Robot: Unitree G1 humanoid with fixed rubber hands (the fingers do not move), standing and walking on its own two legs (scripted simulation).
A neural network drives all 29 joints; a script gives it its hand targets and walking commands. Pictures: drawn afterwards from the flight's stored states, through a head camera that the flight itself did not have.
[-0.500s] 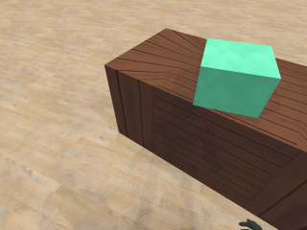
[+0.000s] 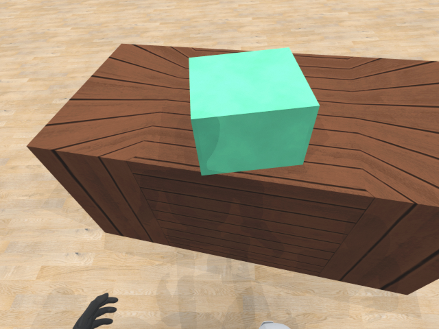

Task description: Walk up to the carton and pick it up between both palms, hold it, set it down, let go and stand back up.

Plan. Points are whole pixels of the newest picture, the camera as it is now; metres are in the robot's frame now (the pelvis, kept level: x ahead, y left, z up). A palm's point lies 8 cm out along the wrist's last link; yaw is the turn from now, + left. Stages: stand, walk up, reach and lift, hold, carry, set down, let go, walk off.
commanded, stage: walk up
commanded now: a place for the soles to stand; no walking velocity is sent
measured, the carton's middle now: (245, 110) +0.66 -0.07 -0.01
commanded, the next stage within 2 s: none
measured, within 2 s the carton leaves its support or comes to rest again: neither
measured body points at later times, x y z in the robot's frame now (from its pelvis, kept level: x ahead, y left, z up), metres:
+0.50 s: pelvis +0.08 +0.07 +0.01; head +0.12 +0.08 +0.45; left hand +0.23 +0.32 -0.11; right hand +0.18 -0.22 -0.08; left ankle +0.17 +0.18 -0.71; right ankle +0.05 -0.06 -0.67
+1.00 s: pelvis +0.11 +0.06 +0.02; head +0.11 +0.05 +0.47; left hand +0.33 +0.26 -0.08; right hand +0.11 -0.22 -0.09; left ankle +0.17 +0.17 -0.71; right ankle +0.06 -0.06 -0.71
